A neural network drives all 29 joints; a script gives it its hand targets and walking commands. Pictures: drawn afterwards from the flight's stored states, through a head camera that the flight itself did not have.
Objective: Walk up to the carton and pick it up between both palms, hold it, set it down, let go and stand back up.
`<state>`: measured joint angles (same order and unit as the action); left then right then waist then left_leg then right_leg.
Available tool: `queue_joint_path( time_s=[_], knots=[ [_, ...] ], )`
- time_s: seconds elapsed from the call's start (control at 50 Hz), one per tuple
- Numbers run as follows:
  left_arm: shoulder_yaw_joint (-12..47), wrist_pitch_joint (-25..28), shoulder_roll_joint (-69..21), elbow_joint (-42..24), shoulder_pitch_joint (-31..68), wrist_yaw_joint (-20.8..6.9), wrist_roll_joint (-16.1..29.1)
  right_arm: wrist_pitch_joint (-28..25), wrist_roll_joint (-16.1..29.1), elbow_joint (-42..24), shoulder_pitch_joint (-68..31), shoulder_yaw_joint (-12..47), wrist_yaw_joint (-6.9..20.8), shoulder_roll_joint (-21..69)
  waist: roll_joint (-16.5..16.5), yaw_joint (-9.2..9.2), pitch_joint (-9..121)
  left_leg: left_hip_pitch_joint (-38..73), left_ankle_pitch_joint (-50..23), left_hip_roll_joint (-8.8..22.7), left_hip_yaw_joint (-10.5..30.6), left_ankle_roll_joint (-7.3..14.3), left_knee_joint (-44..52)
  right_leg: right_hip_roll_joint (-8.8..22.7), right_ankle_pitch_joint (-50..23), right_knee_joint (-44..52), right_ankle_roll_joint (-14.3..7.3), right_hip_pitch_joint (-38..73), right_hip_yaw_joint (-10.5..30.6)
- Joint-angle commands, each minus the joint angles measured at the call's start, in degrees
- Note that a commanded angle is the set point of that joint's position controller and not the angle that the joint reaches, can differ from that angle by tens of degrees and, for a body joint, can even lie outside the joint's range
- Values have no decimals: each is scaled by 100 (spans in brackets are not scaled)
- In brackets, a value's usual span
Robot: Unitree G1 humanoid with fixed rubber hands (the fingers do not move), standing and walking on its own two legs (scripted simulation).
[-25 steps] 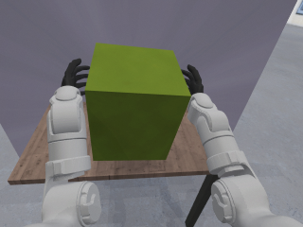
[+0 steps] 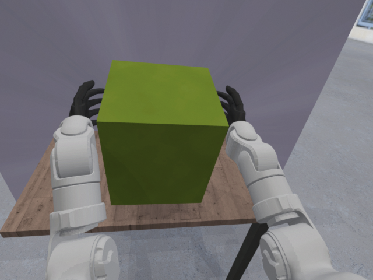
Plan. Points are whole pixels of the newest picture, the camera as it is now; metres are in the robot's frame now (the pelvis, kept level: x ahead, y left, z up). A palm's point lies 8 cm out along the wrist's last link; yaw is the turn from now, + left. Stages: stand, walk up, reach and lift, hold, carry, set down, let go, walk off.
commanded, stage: hold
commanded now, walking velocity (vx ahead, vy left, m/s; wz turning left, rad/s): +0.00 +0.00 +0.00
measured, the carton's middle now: (159, 136) +0.39 +0.01 +0.17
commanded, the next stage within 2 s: none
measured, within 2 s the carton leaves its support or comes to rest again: neither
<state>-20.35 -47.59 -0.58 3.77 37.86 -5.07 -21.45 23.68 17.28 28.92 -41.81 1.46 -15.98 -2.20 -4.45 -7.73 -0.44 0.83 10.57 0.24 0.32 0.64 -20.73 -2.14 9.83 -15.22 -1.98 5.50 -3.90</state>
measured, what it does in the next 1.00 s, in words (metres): stands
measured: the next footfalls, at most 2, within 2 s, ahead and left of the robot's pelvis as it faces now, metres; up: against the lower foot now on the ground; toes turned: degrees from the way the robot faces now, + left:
none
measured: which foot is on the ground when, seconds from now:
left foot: down 0.00-1.00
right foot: down 0.00-1.00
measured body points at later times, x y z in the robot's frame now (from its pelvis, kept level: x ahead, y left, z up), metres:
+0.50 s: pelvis -0.02 +0.00 +0.00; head -0.08 +0.03 +0.45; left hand +0.38 +0.16 +0.24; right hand +0.37 -0.15 +0.23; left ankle +0.02 +0.11 -0.75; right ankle +0.00 -0.10 -0.75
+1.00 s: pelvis -0.02 +0.01 +0.00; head -0.08 +0.04 +0.44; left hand +0.36 +0.16 +0.23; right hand +0.35 -0.15 +0.22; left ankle +0.02 +0.11 -0.75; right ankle +0.00 -0.10 -0.75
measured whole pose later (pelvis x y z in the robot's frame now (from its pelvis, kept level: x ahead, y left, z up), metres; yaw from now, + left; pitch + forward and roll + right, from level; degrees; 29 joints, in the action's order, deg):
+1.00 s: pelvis -0.02 +0.01 +0.00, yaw -1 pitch -11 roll -1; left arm -20.1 -47.9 -1.9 4.6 39.6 -3.8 -22.7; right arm 22.7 14.2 29.0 -41.6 -1.9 -13.7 -1.5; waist -3.6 -6.5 -1.8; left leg -0.4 8.3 -0.1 -1.1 1.2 -19.4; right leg -1.7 8.3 -16.2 -1.6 2.8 -2.6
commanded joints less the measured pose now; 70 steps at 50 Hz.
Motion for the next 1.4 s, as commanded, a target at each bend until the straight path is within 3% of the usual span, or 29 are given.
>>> queue_joint_path(
  time_s=[0.0,0.06,0.1,0.14,0.16,0.2,0.34,0.5,0.54,0.62,0.68,0.74,0.76,0.78,0.88,0.9,0.92,0.94,0.98,1.02,1.04,1.08,1.1,1.14,1.22,1.24,1.28,1.34,1.38],
  knots=[
    [3082,321,-2875,-741,3601,-689,1121,-305,522,-2046,-4304,1783,625,2788,790,-131,1932,749,-2203,-153,-121,-408,-13,-153,-1697,-30,469,12,-53],
    [3195,263,-3075,-761,3547,-605,1062,-290,353,-1880,-4222,1721,761,2750,1090,-146,1816,838,-2156,-94,-89,-481,41,-205,-1130,30,311,-210,-93],
    [3131,265,-3050,-786,3640,-556,1014,-289,344,-1788,-4390,1645,860,2712,887,-68,1872,776,-1964,-46,-72,-404,130,-208,-855,58,317,-305,-88],
    [2932,284,-2965,-454,3692,-554,963,-276,166,-1507,-4429,1512,935,2731,693,29,1729,582,-1155,-65,-126,-258,307,-170,-336,164,318,-450,-60],
    [2704,228,-2953,148,3791,-589,804,-220,-18,-1048,-4449,1325,953,2712,701,32,1159,333,-634,-79,-210,-211,470,-95,30,219,330,-583,-17],
    [2629,338,-2979,51,3993,-549,908,-380,-76,-1195,-4791,1363,1049,2780,524,216,1686,239,-271,-35,-240,-56,609,-146,110,77,317,-314,-2],
    [2377,525,-3183,911,4403,-377,873,-650,-396,-609,-5388,1097,1199,3118,410,419,1910,146,255,-28,-252,139,660,-114,382,108,324,-572,-27],
    [2202,598,-2989,1148,4234,-537,888,-646,-216,-591,-5192,1139,857,3002,378,79,1899,482,-886,-288,-350,-16,205,28,-605,220,452,-269,61],
    [2218,581,-2959,845,3987,-601,845,-591,-36,-718,-4884,1380,771,3096,414,111,2025,547,-1208,-294,-311,-46,113,27,-1317,109,481,-36,110],
    [2643,547,-3086,-42,3610,-700,960,-522,323,-1401,-4460,1694,637,2971,711,-116,2397,871,-2133,-277,-244,-259,-138,-115,-2316,-23,511,330,-44],
    [2873,532,-2985,-628,3460,-659,1082,-450,461,-1771,-4128,1910,632,2876,653,-159,2481,1102,-2763,-267,-143,-357,-233,-196,-2587,-108,496,388,-71],
    [2941,431,-2882,-727,3426,-657,981,-360,409,-1713,-3988,1794,657,2748,767,-173,1931,949,-2404,-225,-78,-399,-45,-156,-1898,-14,483,4,-76],
    [2910,457,-2866,-900,3408,-620,985,-375,399,-1864,-4007,1877,690,2848,607,21,1987,965,-2345,-222,-103,-327,-38,-124,-1906,1,486,-2,-66],
    [2912,401,-2929,-749,3377,-614,900,-332,378,-1780,-3931,1838,710,2845,671,-83,1799,924,-2259,-218,-109,-350,-17,-122,-1749,31,446,-48,-60],
    [3004,400,-2929,-848,3534,-519,1008,-445,385,-2131,-4416,1980,807,2922,508,181,2097,891,-2133,-149,-150,-318,19,-162,-1485,-22,415,-109,-41],
    [2894,352,-3017,-538,3431,-522,957,-414,273,-1986,-4315,1827,818,2851,580,73,1825,883,-1975,-119,-147,-309,67,-169,-1093,100,389,-310,-42],
    [2807,326,-3010,-266,3580,-556,874,-357,78,-1692,-4357,1642,857,2812,600,31,1523,695,-1429,-115,-174,-257,224,-146,-538,192,366,-524,-56],
    [2858,359,-3088,-369,3656,-556,946,-434,38,-1762,-4524,1619,918,2862,521,158,1850,659,-1142,-83,-190,-230,339,-134,-370,168,306,-441,-48],
    [2818,364,-3048,-6,3929,-541,910,-486,-107,-1397,-4655,1373,1015,2856,729,50,1544,343,-387,-64,-229,-146,570,-75,230,184,306,-578,-14],
    [2804,467,-3057,49,4298,-470,995,-587,-212,-1306,-5106,1182,1113,2843,701,154,1838,136,183,25,-205,-9,689,-123,437,128,304,-587,-95],
    [2625,435,-3050,775,4304,-470,910,-531,-425,-741,-5075,1075,1151,2876,759,161,1321,-130,807,2,-173,77,849,-93,841,151,286,-725,-26],
    [2518,523,-3112,785,4421,-407,926,-576,-561,-390,-5124,881,1255,2929,750,249,1558,-276,1032,33,-178,184,978,-131,684,19,337,-491,-122],
    [2585,588,-3240,551,4451,-380,1039,-650,-542,-475,-5026,863,1277,2986,748,213,1984,-8,651,74,-186,135,911,-159,347,-73,299,-375,-99],
    [2141,583,-2979,1323,4604,-424,878,-615,-595,10,-5285,698,1265,2905,492,306,1581,-170,717,-56,-336,168,885,-44,655,177,330,-630,-15],
    [2152,675,-3076,993,4307,-419,945,-777,-372,-466,-5225,1097,1091,3060,307,356,2436,539,-779,-195,-367,74,372,-69,-397,149,334,-252,-10],
    [2277,698,-3058,709,4375,-410,1013,-834,-237,-683,-5243,1251,1037,3118,224,245,2764,756,-1133,-222,-379,34,224,-49,-931,56,379,-127,-39],
    [2194,667,-2943,700,4035,-489,947,-739,-99,-854,-4907,1509,878,3144,299,314,2652,719,-1665,-309,-425,-59,36,-3,-2066,0,465,281,74],
    [2294,637,-2846,125,3730,-660,939,-643,101,-1217,-4487,1646,669,3114,209,24,2453,722,-1834,-356,-360,-102,-15,16,-2607,-55,594,549,66],
    [2218,533,-2786,74,3573,-741,826,-561,224,-1496,-4388,1824,608,2996,175,102,2072,646,-1793,-338,-296,-53,24,-3,-2502,-48,607,549,39]
  ],
)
